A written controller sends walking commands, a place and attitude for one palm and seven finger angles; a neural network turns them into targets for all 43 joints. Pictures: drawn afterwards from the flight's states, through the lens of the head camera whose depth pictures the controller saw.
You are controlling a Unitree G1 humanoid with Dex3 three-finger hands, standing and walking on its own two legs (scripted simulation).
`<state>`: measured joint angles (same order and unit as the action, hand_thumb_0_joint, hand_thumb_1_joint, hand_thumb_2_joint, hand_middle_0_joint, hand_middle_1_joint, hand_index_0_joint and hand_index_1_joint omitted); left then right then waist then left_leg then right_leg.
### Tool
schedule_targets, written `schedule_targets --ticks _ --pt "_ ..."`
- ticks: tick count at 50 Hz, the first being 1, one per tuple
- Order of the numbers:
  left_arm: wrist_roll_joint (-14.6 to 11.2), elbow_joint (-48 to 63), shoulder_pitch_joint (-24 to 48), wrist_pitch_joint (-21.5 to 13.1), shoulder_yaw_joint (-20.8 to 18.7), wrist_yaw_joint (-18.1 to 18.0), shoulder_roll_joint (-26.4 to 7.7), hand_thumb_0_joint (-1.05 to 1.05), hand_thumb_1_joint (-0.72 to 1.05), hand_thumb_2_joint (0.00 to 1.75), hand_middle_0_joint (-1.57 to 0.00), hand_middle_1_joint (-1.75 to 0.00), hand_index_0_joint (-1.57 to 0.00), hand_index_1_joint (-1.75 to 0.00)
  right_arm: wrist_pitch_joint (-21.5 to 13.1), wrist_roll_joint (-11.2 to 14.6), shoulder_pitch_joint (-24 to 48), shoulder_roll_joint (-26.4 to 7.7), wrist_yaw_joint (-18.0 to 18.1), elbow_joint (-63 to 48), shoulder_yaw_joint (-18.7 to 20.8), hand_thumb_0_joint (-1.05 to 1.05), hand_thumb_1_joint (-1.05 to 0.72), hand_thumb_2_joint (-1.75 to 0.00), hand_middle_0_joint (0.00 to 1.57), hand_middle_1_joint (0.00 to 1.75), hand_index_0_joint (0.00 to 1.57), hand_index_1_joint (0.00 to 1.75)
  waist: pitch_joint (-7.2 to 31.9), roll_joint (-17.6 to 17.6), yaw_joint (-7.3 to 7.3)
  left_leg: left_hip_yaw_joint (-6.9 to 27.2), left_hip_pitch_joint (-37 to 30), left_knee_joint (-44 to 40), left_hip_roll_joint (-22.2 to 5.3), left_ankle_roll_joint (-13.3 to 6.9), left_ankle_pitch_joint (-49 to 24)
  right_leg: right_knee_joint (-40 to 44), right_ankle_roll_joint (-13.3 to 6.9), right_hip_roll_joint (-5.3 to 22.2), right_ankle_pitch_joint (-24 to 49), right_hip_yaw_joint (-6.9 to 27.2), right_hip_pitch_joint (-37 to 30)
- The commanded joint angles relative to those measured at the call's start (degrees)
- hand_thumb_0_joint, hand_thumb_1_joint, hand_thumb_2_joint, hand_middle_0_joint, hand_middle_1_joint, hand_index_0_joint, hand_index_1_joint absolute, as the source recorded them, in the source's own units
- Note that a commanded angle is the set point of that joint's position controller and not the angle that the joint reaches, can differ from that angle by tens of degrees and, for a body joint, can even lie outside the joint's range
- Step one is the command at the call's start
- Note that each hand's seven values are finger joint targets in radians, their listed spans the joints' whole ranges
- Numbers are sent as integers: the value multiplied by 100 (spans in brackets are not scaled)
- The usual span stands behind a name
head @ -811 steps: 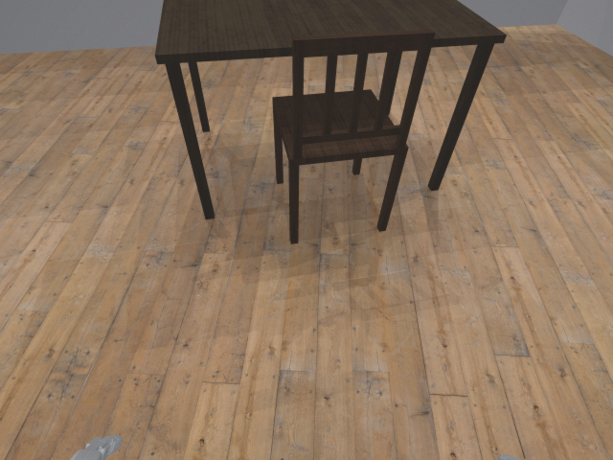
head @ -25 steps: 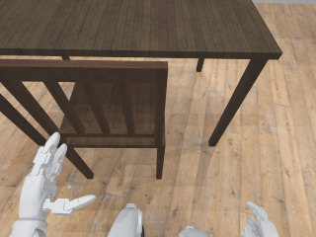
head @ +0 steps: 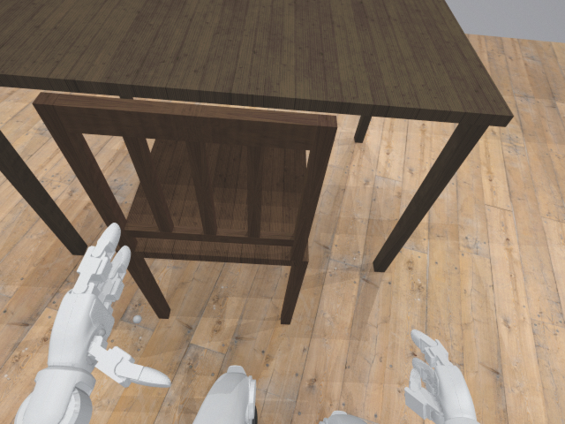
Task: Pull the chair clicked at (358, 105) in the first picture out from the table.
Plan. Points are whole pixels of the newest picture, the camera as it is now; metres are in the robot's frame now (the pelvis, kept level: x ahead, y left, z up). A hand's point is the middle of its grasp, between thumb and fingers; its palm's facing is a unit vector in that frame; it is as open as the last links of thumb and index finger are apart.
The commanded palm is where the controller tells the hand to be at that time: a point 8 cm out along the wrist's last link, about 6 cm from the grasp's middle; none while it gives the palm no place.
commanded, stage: raise the hand toward the chair's back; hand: left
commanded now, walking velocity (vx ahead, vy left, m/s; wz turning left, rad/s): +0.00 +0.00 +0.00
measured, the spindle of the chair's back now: (204, 191) +0.49 +0.18 -0.02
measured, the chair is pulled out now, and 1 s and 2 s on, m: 0.00 0.00 0.00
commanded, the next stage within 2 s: aim the fingers beside a spindle in 0.60 s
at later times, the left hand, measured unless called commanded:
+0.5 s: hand (146, 313) +0.24 +0.19 +0.05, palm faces +0.06 -1.00 -0.06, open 16.9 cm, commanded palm +0.22 +0.25 +0.05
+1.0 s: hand (162, 294) +0.27 +0.18 +0.04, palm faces +0.06 -1.00 -0.04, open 16.9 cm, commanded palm +0.25 +0.24 +0.04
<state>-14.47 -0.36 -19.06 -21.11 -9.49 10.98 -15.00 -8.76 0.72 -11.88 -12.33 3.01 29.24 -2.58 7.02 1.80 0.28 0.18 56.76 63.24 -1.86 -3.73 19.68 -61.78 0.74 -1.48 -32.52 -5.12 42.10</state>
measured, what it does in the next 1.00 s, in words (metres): stands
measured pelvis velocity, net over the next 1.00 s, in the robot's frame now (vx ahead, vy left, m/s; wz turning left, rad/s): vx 0.02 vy -0.03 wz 0.00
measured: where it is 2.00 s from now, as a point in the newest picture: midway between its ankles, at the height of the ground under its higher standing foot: outside the picture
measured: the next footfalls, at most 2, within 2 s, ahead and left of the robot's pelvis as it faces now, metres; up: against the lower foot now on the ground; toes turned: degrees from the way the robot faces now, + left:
none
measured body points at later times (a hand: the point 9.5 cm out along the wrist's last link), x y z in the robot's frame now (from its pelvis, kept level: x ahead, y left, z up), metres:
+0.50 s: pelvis +0.00 -0.02 +0.00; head +0.05 +0.00 +0.45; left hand +0.23 +0.25 +0.05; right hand +0.16 -0.26 -0.07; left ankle +0.11 +0.07 -0.65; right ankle -0.02 -0.14 -0.65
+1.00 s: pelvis +0.02 -0.03 +0.00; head +0.09 -0.02 +0.44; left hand +0.26 +0.24 +0.04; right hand +0.20 -0.28 -0.08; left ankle +0.11 +0.07 -0.65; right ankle -0.02 -0.14 -0.65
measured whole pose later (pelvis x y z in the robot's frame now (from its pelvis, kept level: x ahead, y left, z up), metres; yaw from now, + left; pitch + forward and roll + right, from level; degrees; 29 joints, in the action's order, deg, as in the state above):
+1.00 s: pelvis +0.02 -0.03 +0.00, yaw +0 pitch +15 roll -4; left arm -16.9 -8.2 -15.2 -24.0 -13.0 14.6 -14.9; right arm -9.7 0.9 -12.1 -13.8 3.3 33.3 -0.1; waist 8.0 2.7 0.9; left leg 1.2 57.5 64.2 -2.8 -1.4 21.9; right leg -63.0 -1.6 -2.8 -35.1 -5.5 43.0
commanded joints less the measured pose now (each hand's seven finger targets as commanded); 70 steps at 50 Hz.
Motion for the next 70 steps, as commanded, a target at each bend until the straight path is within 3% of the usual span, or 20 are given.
schedule_targets --ticks 1,6,9,14,18,23,26,29,32,37,41,44,47,48,52,55,56,59,62,70 --pt "-33 1273 627 -609 -507 -143 -783 0 -50 30 -6 -8 -6 -8 -311 17 202 -931 48 -688 413 0 -90 -90 20 30 20 30 1106 777 145 1126 -2656 -1575 -218 334 1309 769 -202 -101 160 -66 1237" --pt "-111 662 554 -227 -400 134 -723 0 -50 30 -6 -8 -6 -8 -266 117 209 -1049 72 -738 411 0 -90 -90 20 30 20 30 866 484 162 987 -2312 -1708 -137 283 1761 1026 -186 -110 -52 -38 985" --pt "-205 861 437 -147 -539 199 -845 0 -50 30 -6 -8 -6 -8 -323 142 184 -1035 118 -756 429 0 -90 -90 20 30 20 30 1107 471 63 857 -2383 -1676 -100 259 1441 1133 -204 -120 51 -9 702" --pt "-193 1059 609 -454 -718 -55 -972 0 -50 30 -6 -8 -6 -8 -417 73 161 -968 108 -630 424 0 -90 -90 20 30 20 30 912 390 101 833 -2236 -1589 -98 245 1359 1085 -202 -117 12 -13 845" --pt "-147 792 694 -660 -574 -86 -807 0 -50 30 -6 -8 -6 -8 -479 61 164 -973 70 -573 430 0 -90 -90 20 30 20 30 794 416 187 747 -2059 -1421 -73 228 1447 1060 -192 -84 -91 52 996" --pt "-172 790 539 -501 -500 99 -812 0 -50 30 -6 -8 -6 -8 -475 107 148 -989 65 -632 453 0 -90 -90 20 30 20 30 1156 410 137 584 -2184 -1316 -47 193 984 1180 -183 -76 115 127 685" --pt "-214 873 528 -422 -521 133 -845 0 -50 30 -6 -8 -6 -8 -467 128 145 -949 95 -622 452 0 -90 -90 20 30 20 30 1112 351 155 508 -2193 -1245 -45 172 711 1270 -166 -87 219 156 606" --pt "-235 899 618 -486 -682 69 -945 0 -50 30 -6 -8 -6 -8 -485 110 160 -914 128 -534 458 0 -90 -90 20 30 20 30 1112 233 139 448 -2137 -1108 -36 152 406 1285 -166 -97 345 198 545" --pt "-222 787 703 -582 -639 42 -818 0 -50 30 -6 -8 -6 -8 -498 90 144 -881 100 -491 462 0 -90 -90 20 30 20 30 1056 272 169 402 -2127 -992 -28 161 147 1215 -160 -81 514 180 628" --pt "-249 391 639 -555 -625 231 -748 0 -50 30 -6 -8 -6 -8 -454 86 127 -885 89 -448 493 0 -90 -90 20 30 20 30 1136 126 143 307 -2031 -811 -10 144 -268 1211 -136 -67 916 285 484" --pt "-280 375 727 -506 -674 392 -823 0 -50 30 -6 -8 -6 -8 -398 91 135 -891 99 -453 507 0 -90 -90 20 30 20 30 1315 221 129 247 -2042 -699 1 125 -535 1145 -116 -50 1283 343 402" --pt "-307 407 834 -621 -943 389 -1028 0 -50 30 -6 -8 -6 -8 -395 66 127 -879 120 -369 532 0 -90 -90 20 30 20 30 1446 175 102 234 -2025 -579 -13 117 -790 1051 -117 -55 1586 358 336" --pt "-333 511 852 -765 -852 388 -900 0 -50 30 -6 -8 -6 -8 -401 54 142 -863 86 -370 539 0 -90 -90 20 30 20 30 1578 373 82 240 -2183 -577 -16 135 -974 932 -137 -62 1723 287 410" --pt "-328 550 890 -800 -739 387 -808 0 -50 30 -6 -8 -6 -8 -407 50 145 -858 75 -374 534 0 -90 -90 20 30 20 30 1588 462 109 258 -2252 -585 -25 140 -978 908 -144 -62 1662 252 496" --pt "-307 200 953 -770 -701 422 -780 0 -50 30 -6 -8 -6 -8 -362 45 130 -913 73 -315 556 0 -90 -90 20 30 20 30 1505 224 171 280 -2033 -505 -30 133 -821 862 -121 -64 1554 276 654" --pt "-279 130 1005 -711 -690 435 -795 0 -50 30 -6 -8 -6 -8 -330 47 115 -942 61 -336 574 0 -90 -90 20 30 20 30 1616 235 134 295 -2053 -510 -44 140 -832 794 -134 -67 1531 248 663" --pt "-281 163 916 -680 -510 442 -612 0 -50 30 -6 -8 -6 -8 -322 46 133 -924 48 -390 566 0 -90 -90 20 30 20 30 1658 299 135 290 -2120 -518 -32 138 -844 790 -134 -59 1511 230 699" --pt "-266 93 1174 -673 -713 337 -824 0 -50 30 -6 -8 -6 -8 -267 37 103 -950 64 -361 568 0 -90 -90 20 30 20 30 1620 100 149 322 -1967 -488 -58 136 -725 763 -136 -82 1382 228 753" --pt "-184 281 1322 -799 -638 183 -781 0 -50 30 -6 -8 -6 -8 -256 22 124 -929 35 -398 553 0 -90 -90 20 30 20 30 1678 375 117 372 -2116 -540 -80 168 -639 692 -169 -76 1141 179 944" --pt "-18 -81 1598 -774 -324 6 -568 0 -50 30 -6 -8 -6 -8 -140 8 126 -974 -25 -414 530 0 -90 -90 20 30 20 30 1660 343 199 459 -2032 -536 -105 194 -218 598 -179 -92 764 157 1276"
